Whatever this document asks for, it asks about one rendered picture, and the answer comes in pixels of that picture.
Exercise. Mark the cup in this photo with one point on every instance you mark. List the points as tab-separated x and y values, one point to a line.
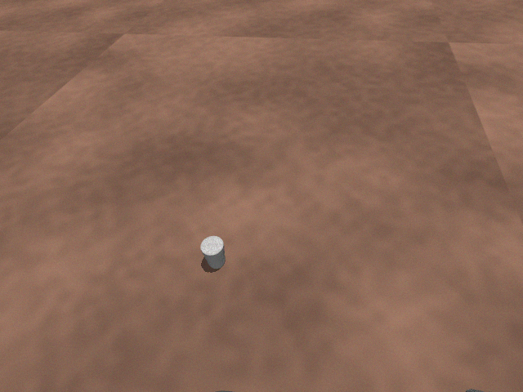
213	250

